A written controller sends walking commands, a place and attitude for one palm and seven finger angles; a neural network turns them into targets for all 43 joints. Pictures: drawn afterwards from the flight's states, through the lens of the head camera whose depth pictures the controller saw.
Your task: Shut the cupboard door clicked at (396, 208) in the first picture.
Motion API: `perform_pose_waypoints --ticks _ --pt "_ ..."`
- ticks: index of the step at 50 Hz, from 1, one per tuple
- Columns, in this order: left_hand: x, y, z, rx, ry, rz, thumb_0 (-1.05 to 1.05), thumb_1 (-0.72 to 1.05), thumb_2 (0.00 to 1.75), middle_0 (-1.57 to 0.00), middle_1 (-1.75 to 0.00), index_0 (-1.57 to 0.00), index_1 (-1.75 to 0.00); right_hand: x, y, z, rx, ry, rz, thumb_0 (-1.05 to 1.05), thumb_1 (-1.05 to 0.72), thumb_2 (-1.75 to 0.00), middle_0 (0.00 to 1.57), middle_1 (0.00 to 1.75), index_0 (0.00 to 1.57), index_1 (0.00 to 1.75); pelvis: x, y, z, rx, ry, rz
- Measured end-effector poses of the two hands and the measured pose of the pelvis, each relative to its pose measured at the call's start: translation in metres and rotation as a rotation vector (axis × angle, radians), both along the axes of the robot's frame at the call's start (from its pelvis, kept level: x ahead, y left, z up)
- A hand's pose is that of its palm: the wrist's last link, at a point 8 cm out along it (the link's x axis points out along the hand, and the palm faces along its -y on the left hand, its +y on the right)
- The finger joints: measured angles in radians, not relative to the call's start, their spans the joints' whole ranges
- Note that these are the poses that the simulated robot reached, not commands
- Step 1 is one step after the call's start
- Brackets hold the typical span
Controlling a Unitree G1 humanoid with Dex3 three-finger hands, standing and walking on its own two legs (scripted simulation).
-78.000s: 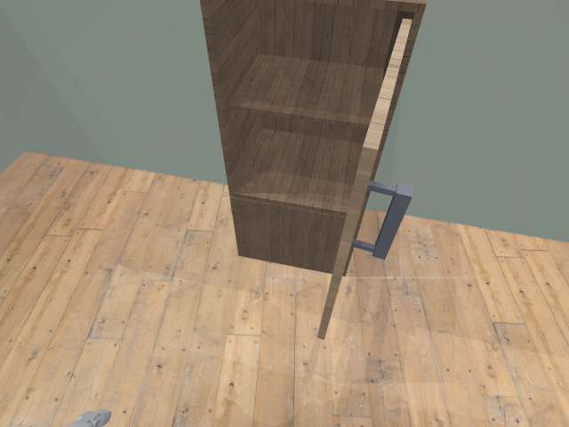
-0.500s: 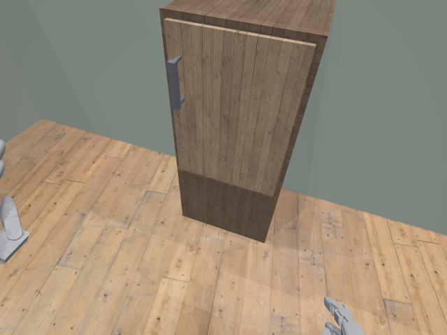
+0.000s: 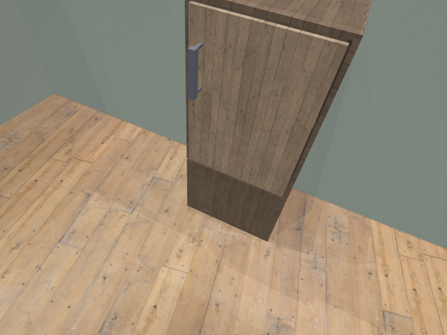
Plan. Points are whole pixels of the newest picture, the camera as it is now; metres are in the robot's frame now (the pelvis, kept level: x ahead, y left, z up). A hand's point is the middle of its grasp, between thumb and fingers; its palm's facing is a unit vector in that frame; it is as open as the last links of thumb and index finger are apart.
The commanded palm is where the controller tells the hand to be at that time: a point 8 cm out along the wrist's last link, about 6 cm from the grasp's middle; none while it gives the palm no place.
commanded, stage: let the arm hang, fingers relaxed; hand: left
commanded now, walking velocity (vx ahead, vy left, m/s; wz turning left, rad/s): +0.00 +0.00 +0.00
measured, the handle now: (196, 71) +0.79 +0.12 +0.06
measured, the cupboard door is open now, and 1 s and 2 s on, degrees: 0 0 0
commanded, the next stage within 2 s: look to check the result in 0.72 s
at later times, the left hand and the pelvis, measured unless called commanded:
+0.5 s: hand out of the picture -0.06 +0.16 -0.17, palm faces +0.03 -0.99 -0.15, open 7.4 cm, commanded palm none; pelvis +0.00 +0.02 +0.01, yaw -1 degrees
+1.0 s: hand out of the picture -0.06 +0.17 -0.17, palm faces +0.02 -0.98 -0.18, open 7.4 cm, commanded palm none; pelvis +0.00 +0.01 +0.01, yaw -1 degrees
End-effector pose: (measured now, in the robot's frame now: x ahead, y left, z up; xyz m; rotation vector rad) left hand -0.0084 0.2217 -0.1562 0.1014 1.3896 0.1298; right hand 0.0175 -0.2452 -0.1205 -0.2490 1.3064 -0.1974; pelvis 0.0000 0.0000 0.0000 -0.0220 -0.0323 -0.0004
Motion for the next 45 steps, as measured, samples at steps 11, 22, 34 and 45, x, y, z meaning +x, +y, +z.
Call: perform_pose_waypoints --ticks 11,22,34,45 --pt "-0.085 0.007 0.026 0.036 0.249 0.036 0.01 0.93 0.9 -0.2 -0.3 -0.2 -0.3 -0.047 0.047 -0.018 0.125 0.147 -0.074 0.01 -0.91 -0.9 0.2 0.3 0.2 0.3 0.002 0.011 0.008 0.007 -0.003 -0.014" --pt "-0.062 -0.006 0.02 0.012 0.157 0.027 0.01 0.91 0.9 -0.2 -0.3 -0.19 -0.3 -0.049 0.066 -0.025 0.167 0.127 -0.091 0.01 -0.91 -0.9 0.2 0.3 0.2 0.3 0.001 0.016 0.008 0.018 -0.013 -0.019" --pt "-0.037 -0.014 0.014 -0.015 0.091 0.01 0.0 0.91 0.9 -0.2 -0.3 -0.2 -0.3 -0.054 0.058 -0.02 0.138 0.118 -0.106 0.01 -0.91 -0.9 0.2 0.3 0.2 0.3 0.0 0.015 0.008 0.022 -0.005 -0.021" --pt "-0.052 -0.006 0.019 0.018 0.149 0.015 0.0 0.91 0.9 -0.2 -0.3 -0.2 -0.3 -0.057 0.053 -0.021 0.141 0.145 -0.109 0.01 -0.91 -0.9 0.2 0.3 0.2 0.3 0.002 0.011 0.009 0.023 -0.003 -0.022"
